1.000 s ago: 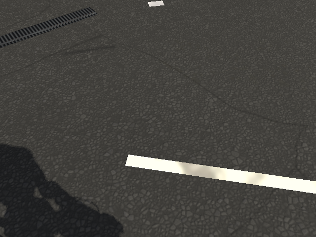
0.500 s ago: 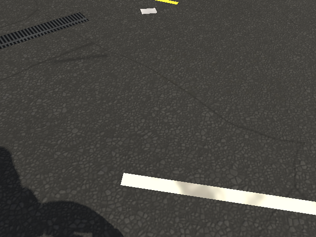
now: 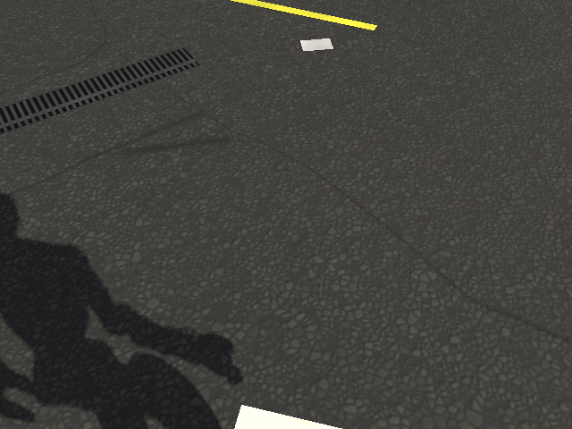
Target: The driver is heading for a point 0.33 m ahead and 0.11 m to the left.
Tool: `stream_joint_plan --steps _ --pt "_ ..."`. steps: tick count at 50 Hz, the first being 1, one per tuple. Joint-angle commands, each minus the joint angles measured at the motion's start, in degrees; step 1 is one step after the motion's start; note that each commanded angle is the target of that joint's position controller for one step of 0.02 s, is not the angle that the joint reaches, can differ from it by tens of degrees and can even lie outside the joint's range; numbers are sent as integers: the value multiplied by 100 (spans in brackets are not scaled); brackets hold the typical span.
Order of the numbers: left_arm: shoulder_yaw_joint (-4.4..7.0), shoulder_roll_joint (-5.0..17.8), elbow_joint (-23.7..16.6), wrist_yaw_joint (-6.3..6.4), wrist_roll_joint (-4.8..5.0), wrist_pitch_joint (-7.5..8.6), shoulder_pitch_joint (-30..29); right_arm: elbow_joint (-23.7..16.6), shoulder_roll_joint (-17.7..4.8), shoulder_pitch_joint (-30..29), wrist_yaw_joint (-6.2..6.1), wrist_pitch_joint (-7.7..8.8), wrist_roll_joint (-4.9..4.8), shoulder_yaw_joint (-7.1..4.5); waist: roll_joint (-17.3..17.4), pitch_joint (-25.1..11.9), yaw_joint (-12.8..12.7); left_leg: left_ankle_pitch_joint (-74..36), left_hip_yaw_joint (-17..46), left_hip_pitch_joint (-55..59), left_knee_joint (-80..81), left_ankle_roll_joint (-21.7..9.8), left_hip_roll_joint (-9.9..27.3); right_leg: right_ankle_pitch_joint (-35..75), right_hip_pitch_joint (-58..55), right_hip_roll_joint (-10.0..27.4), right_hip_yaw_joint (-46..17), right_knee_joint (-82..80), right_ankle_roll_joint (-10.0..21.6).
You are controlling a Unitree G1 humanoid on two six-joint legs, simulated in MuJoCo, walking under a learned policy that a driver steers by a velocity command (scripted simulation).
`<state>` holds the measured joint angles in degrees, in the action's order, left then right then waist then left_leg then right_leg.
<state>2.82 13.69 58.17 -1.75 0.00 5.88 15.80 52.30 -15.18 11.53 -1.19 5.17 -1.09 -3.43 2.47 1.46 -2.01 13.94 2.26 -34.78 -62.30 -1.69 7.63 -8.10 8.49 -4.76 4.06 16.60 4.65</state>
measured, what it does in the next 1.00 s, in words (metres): walks ahead: left foot, then right foot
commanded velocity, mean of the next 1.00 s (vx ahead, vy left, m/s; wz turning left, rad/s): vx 0.20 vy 0.00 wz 0.07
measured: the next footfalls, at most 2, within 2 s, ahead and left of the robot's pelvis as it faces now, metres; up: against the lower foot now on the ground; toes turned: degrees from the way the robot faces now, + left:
left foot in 0.28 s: +0.36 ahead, +0.16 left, +0.00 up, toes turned +6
right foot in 0.68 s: +0.37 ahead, -0.07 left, +0.00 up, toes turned +4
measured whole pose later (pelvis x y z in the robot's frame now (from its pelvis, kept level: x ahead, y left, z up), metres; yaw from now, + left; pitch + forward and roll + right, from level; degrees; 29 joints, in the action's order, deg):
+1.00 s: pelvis +0.32 +0.06 -0.01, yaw +4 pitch -1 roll +1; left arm 2.6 12.4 62.4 2.3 0.1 1.0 10.2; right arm 57.6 -13.2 9.7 -1.0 0.3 0.3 -2.0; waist 0.2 2.0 -0.3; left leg 14.1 -2.6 -12.0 -26.7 -2.1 -1.6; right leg -15.5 12.2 2.1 -0.5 28.2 -1.5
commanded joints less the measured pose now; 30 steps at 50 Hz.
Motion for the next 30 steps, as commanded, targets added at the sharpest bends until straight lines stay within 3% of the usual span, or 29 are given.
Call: stream_joint_plan --steps 1,5,9,10,12,13,14,15,16,17,18,19,20,22,24,27,30 --pt "114 783 -311 126 -2 104 -243 -280 -280 114 -9 -29 75 -77 -472 294 250 -894 98 -311 829 159 248 462 453 1628 -1241 -1249 1002" --pt "133 946 -235 209 51 53 158 -488 -118 -742 111 29 30 15 -479 286 -41 -2011 -236 -21 2391 161 -54 687 137 1443 -663 -1221 734" --pt "159 973 -26 222 82 -20 598 -764 -176 -1318 260 15 -48 59 -432 377 -221 -1819 -175 -304 2891 -25 -164 762 -871 1816 -456 -981 631" --pt "156 946 5 230 79 -70 605 -849 -205 -1428 301 27 -24 57 -396 433 -194 -1597 -171 -317 3039 -112 -208 1178 -1052 1864 -421 -752 562" --pt "169 1021 -2 251 53 -184 500 -875 -347 -1171 368 60 41 -1 -570 187 42 -1170 -341 241 3207 -269 -468 2816 -1280 1883 -353 -51 398" --pt "174 1073 -38 264 54 -239 362 -731 -519 -600 380 83 77 -90 -659 -191 368 -1260 -487 1007 3343 -373 -691 3761 -1280 1753 -259 655 259" --pt "135 995 -70 272 35 -280 365 -472 -774 195 363 97 108 -216 -538 -684 720 -1972 -569 2087 3581 -509 -823 4007 -1041 1428 -78 1703 46" --pt "40 820 -226 283 -99 -256 518 -301 -1252 1007 300 83 215 -317 175 -1516 850 -4200 571 3849 3209 -846 258 2049 158 1047 110 3394 -240" --pt "-210 38 -60 176 -113 -166 1524 -226 -1518 1082 304 29 229 -312 1550 -2463 354 -5385 2809 5730 3338 -2069 1768 -2878 2122 39 -130 5471 -590" --pt "-49 689 106 149 24 -94 1329 -282 -1013 1190 320 -25 154 -201 604 -2812 641 -4921 2878 5443 3588 -1936 1532 -3047 2149 245 -1090 6000 -557" --pt "16 885 -111 154 193 -69 686 -365 -859 620 300 -32 118 -135 467 -1899 550 -4810 1995 4691 3714 -1675 1296 -2739 2532 520 -943 5979 -515" --pt "8 817 -188 222 183 -91 292 -455 -696 106 278 -32 120 -79 -3 -1322 416 -4628 1469 3871 3924 -1453 1018 -2324 2516 780 -801 5625 -547" --pt "48 794 -191 296 117 -160 111 -488 -508 -212 266 -19 145 -15 -134 -948 276 -4452 1120 3135 4158 -1354 854 -2032 2297 945 -789 5250 -586" --pt "34 536 -118 359 58 -350 353 -421 -362 -435 285 9 276 35 104 -852 -34 -4328 663 2197 4461 -1269 592 -1627 1376 1052 -781 4623 -622" --pt "6 366 -102 410 30 -446 411 -359 -434 -532 267 18 309 28 234 -832 -152 -4365 356 1868 4574 -1322 476 -1456 1049 1003 -679 3833 -691" --pt "27 449 -165 457 -10 -560 87 -279 -589 -548 175 -70 260 3 298 -941 -63 -3167 297 1826 4723 -1250 419 -895 765 964 -625 2837 -722" --pt "79 535 -196 461 6 -652 -241 -173 -565 -509 108 -181 235 32 317 -667 57 -924 481 1628 4995 -1127 388 -600 600 947 -613 2275 -672"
